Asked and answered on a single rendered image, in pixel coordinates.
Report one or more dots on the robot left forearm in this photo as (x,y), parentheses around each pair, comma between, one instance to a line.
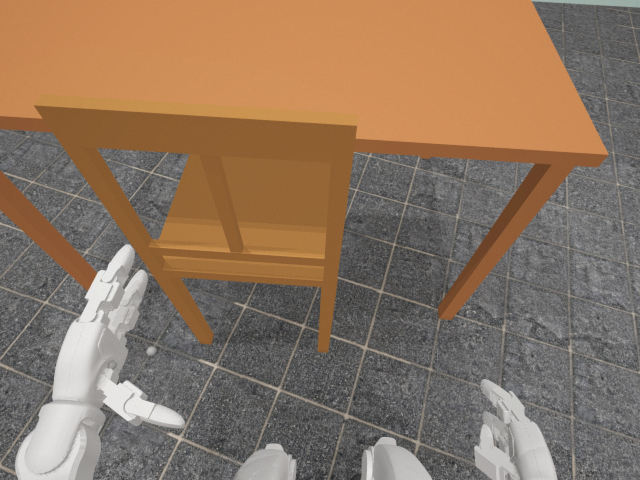
(65,445)

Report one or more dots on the robot right hand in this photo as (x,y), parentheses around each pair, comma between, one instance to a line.
(523,453)

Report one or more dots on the robot left hand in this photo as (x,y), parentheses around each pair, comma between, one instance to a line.
(98,337)

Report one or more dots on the right robot thigh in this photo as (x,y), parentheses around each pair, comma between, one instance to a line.
(391,462)

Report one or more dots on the robot thigh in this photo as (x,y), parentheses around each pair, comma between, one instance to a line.
(268,464)
(391,462)

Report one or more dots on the table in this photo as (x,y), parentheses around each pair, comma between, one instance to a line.
(467,79)

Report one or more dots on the left robot thigh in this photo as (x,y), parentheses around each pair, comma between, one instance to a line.
(268,464)

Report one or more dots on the chair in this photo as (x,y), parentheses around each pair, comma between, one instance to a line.
(262,198)

